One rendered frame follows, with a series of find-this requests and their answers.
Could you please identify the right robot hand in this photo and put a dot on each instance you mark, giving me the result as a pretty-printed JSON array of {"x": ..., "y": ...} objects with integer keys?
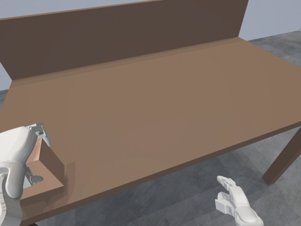
[{"x": 227, "y": 203}]

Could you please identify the sponge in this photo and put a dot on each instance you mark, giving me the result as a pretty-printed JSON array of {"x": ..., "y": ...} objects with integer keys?
[{"x": 44, "y": 162}]

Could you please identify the left robot forearm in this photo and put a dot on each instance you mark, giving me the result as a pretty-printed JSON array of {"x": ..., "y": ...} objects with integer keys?
[{"x": 11, "y": 189}]

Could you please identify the right robot forearm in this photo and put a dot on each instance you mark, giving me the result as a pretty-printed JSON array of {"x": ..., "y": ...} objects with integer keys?
[{"x": 246, "y": 216}]

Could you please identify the table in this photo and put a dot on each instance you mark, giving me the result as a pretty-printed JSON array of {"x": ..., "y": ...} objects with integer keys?
[{"x": 132, "y": 92}]

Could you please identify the left robot hand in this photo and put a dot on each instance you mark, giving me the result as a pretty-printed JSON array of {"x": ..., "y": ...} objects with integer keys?
[{"x": 16, "y": 145}]

